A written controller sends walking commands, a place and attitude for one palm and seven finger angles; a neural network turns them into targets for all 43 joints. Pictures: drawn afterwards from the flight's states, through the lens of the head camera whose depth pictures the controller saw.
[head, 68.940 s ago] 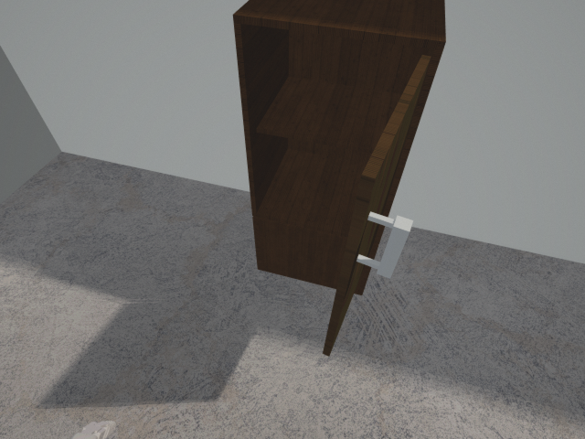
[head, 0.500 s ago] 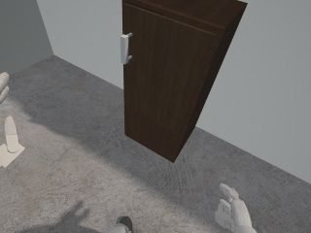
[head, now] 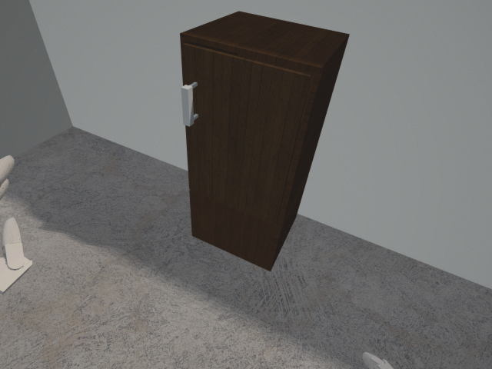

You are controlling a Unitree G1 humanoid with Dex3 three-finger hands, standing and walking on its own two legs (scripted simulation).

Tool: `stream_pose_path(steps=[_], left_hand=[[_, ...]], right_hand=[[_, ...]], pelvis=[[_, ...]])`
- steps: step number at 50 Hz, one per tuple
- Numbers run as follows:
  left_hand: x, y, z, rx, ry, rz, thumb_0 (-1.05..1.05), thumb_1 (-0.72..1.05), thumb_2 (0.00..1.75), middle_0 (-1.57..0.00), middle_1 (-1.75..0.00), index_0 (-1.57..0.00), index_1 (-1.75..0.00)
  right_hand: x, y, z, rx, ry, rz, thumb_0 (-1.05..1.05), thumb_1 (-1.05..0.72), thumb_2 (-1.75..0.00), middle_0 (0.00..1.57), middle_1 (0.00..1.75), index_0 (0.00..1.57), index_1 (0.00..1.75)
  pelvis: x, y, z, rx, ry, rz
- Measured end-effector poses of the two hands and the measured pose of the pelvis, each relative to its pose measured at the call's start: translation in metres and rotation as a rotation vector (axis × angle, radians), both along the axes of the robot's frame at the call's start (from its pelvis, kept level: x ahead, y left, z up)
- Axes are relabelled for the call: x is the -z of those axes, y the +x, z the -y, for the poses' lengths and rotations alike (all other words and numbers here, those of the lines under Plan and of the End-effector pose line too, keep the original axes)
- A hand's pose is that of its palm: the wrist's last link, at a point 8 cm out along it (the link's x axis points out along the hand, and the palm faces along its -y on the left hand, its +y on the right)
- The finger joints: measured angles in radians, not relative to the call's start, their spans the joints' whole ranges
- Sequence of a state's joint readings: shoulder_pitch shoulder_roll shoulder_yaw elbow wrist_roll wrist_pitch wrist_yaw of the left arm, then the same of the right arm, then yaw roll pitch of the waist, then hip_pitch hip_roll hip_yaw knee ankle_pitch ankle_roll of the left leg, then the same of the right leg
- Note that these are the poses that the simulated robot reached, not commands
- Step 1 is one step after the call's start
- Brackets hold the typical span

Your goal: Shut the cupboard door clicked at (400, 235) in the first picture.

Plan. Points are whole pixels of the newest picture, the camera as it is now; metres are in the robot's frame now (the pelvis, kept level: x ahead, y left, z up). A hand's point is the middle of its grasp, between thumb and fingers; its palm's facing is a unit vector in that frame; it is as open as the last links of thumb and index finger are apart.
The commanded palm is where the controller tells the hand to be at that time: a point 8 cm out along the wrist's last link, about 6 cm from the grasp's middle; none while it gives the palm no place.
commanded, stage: stop stepping back and stand still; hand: left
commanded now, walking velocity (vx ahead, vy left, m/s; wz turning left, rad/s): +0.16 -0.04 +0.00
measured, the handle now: (191, 103) +0.89 +0.22 +0.02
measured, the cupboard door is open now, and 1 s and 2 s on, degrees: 0 0 0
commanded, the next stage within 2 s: let the arm hang, fingers relaxed in 0.28 s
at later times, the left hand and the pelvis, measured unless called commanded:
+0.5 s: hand (75, 303) +0.21 +0.27 +0.02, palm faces +0.21 -0.86 -0.47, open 7.4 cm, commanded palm none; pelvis +0.00 +0.02 -0.01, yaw +2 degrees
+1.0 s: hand out of the picture -0.06 +0.20 -0.16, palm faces +0.07 -0.97 -0.21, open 7.3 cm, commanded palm none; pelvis +0.01 +0.02 +0.01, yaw +2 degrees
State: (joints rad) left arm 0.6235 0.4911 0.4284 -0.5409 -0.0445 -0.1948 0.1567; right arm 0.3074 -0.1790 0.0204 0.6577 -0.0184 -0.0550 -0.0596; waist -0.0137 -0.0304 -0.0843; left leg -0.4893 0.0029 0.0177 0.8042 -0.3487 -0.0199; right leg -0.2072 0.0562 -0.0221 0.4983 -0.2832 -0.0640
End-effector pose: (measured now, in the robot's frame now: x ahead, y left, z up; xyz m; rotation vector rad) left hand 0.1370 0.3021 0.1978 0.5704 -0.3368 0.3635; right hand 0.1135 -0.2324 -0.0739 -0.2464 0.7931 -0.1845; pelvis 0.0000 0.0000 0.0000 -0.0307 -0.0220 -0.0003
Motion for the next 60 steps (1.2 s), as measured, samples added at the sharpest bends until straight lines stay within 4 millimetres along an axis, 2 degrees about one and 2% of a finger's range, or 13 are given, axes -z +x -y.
stream_pose_path(steps=[4, 7, 10, 15, 20, 22, 26, 30, 33, 39, 46, 51, 60], left_hand=[[0.01, 0.0, -0.032, -0.122, -0.078, 0.073, 0.01, 0.89, 0.9, -0.21, -0.3, -0.21, -0.3], [0.024, 0.008, -0.043, -0.152, -0.151, 0.072, 0.01, 0.89, 0.9, -0.21, -0.3, -0.21, -0.3], [0.029, 0.015, -0.039, -0.127, -0.165, 0.011, 0.01, 0.9, 0.9, -0.2, -0.3, -0.2, -0.3], [0.012, 0.016, -0.016, -0.038, -0.091, -0.034, 0.02, 0.9, 0.9, -0.2, -0.3, -0.2, -0.3], [0.01, 0.022, -0.009, -0.032, -0.001, -0.093, 0.01, 0.89, 0.9, -0.21, -0.3, -0.21, -0.3], [0.05, 0.036, -0.013, -0.049, -0.05, -0.257, 0.01, 0.9, 0.9, -0.2, -0.3, -0.2, -0.3], [0.178, 0.039, -0.005, -0.103, -0.279, -0.713, 0.0, 0.9, 0.9, -0.19, -0.3, -0.19, -0.3], [0.295, -0.006, 0.036, -0.111, -0.493, -1.129, 0.01, 0.91, 0.9, -0.19, -0.3, -0.19, -0.3], [0.342, -0.057, 0.07, -0.131, -0.641, -1.373, 0.0, 0.93, 0.9, -0.2, -0.3, -0.19, -0.3], [0.346, -0.13, 0.057, -0.29, -0.696, -1.552, -0.03, 1.01, 0.89, -0.2, -0.3, -0.2, -0.3], [0.332, -0.188, 0.053, -0.389, -0.672, -1.734, -0.01, 0.95, 0.9, -0.2, -0.3, -0.2, -0.3], [0.329, -0.195, 0.059, -0.397, -0.676, -1.749, 0.0, 0.93, 0.9, -0.2, -0.3, -0.19, -0.3], [0.336, -0.171, 0.081, -0.317, -0.713, -1.688, 0.0, 0.91, 0.9, -0.19, -0.3, -0.19, -0.3]], right_hand=[[0.009, -0.002, -0.001, 0.002, -0.04, -0.007, 0.02, -0.9, -0.9, 0.2, 0.3, 0.2, 0.3], [0.012, 0.0, -0.008, 0.011, -0.046, 0.006, 0.02, -0.91, -0.9, 0.2, 0.3, 0.2, 0.3], [0.005, 0.003, -0.022, 0.009, -0.012, 0.033, 0.02, -0.91, -0.9, 0.2, 0.3, 0.2, 0.3], [-0.006, 0.013, -0.04, -0.036, 0.051, 0.065, 0.02, -0.91, -0.9, 0.2, 0.3, 0.2, 0.3], [0.006, 0.027, -0.037, -0.066, 0.094, 0.058, 0.01, -0.9, -0.9, 0.21, 0.3, 0.2, 0.3], [0.023, 0.031, -0.03, -0.088, 0.113, 0.019, 0.01, -0.9, -0.9, 0.21, 0.3, 0.2, 0.3], [0.052, 0.023, -0.012, -0.069, 0.091, -0.099, 0.01, -0.9, -0.9, 0.2, 0.3, 0.2, 0.3], [0.059, -0.006, 0.002, -0.021, 0.033, -0.232, 0.01, -0.91, -0.9, 0.2, 0.3, 0.2, 0.3], [0.055, -0.038, 0.006, 0.011, 0.005, -0.347, 0.01, -0.91, -0.9, 0.2, 0.3, 0.2, 0.3], [0.051, -0.093, -0.002, 0.032, 0.014, -0.578, 0.01, -0.91, -0.9, 0.2, 0.3, 0.2, 0.3], [0.06, -0.115, -0.026, 0.069, 0.098, -0.642, 0.01, -0.91, -0.9, 0.2, 0.3, 0.2, 0.3], [0.067, -0.115, -0.044, 0.067, 0.149, -0.637, 0.01, -0.91, -0.9, 0.2, 0.3, 0.2, 0.3], [0.07, -0.118, -0.056, 0.075, 0.173, -0.63, 0.01, -0.92, -0.9, 0.2, 0.3, 0.2, 0.3]], pelvis=[[0.008, 0.002, -0.015, -0.018, -0.013, 0.007], [0.012, -0.003, -0.024, -0.025, 0.0, 0.025], [0.006, -0.004, -0.024, -0.017, 0.013, 0.023], [-0.004, -0.002, -0.019, -0.001, 0.012, -0.001], [-0.001, 0.0, -0.012, -0.003, 0.013, -0.023], [0.004, 0.0, -0.015, -0.009, 0.007, -0.029], [0.015, 0.001, -0.018, -0.033, 0.002, -0.013], [0.021, 0.002, -0.017, -0.051, 0.013, 0.02], [0.015, 0.005, -0.015, -0.048, 0.024, 0.023], [-0.001, 0.008, -0.01, -0.056, 0.014, -0.007], [-0.008, 0.014, -0.015, -0.036, 0.019, -0.001], [-0.009, 0.015, -0.018, -0.028, 0.023, 0.01], [-0.009, 0.016, -0.021, -0.022, 0.029, 0.016]])
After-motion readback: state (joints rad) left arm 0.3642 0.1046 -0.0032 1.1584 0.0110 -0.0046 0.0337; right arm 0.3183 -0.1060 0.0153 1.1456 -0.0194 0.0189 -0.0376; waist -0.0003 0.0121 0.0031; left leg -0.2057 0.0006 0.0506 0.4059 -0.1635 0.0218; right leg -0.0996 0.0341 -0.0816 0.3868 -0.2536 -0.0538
